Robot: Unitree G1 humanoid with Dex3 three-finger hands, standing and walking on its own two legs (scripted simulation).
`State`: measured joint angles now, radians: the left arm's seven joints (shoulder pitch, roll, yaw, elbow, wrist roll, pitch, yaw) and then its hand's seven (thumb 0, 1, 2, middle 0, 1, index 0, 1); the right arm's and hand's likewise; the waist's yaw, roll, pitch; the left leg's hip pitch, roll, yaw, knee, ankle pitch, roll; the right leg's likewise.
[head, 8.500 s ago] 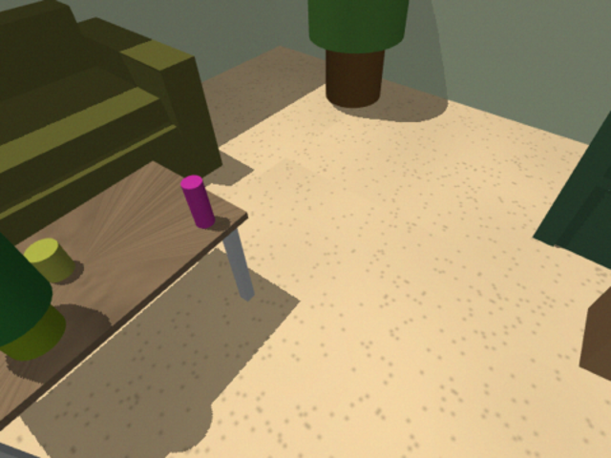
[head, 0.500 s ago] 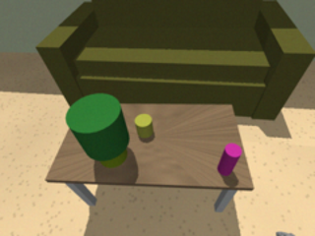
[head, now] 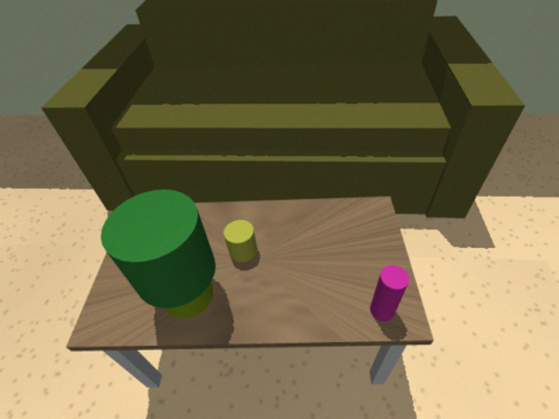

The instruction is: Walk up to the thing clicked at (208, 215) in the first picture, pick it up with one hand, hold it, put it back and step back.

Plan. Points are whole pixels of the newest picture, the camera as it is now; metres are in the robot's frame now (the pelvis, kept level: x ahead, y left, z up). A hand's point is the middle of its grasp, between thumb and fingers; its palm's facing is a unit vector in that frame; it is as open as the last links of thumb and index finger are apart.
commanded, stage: walk up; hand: right
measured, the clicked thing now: (387, 294) +0.44 -0.20 -0.24
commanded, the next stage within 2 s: stand in 0.50 s
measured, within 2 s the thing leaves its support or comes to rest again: neither
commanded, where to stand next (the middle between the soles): +0.06 +0.02 m, yaw -1 degrees
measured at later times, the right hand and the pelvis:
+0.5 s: hand out of the picture +0.07 -0.26 -0.16, palm faces +0.02 +0.95 -0.32, open 7.4 cm; pelvis +0.00 +0.00 +0.00, yaw -1 degrees
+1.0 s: hand out of the picture +0.10 -0.26 -0.15, palm faces +0.00 +0.94 -0.33, open 7.4 cm; pelvis +0.02 -0.01 +0.01, yaw +0 degrees
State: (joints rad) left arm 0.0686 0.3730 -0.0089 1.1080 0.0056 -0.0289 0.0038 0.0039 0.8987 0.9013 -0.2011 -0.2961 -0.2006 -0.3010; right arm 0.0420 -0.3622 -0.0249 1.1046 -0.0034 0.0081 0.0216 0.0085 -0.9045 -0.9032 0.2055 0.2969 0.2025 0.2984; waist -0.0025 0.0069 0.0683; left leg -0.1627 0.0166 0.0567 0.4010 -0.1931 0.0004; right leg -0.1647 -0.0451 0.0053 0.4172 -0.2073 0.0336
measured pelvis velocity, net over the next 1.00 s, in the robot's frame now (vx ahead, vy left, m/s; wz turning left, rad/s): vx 0.02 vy -0.01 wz -0.01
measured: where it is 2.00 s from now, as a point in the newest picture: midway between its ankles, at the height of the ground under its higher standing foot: outside the picture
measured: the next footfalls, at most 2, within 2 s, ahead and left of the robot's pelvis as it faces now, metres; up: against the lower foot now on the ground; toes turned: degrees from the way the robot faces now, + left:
none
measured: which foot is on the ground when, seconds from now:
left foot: down 0.00-1.00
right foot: down 0.00-1.00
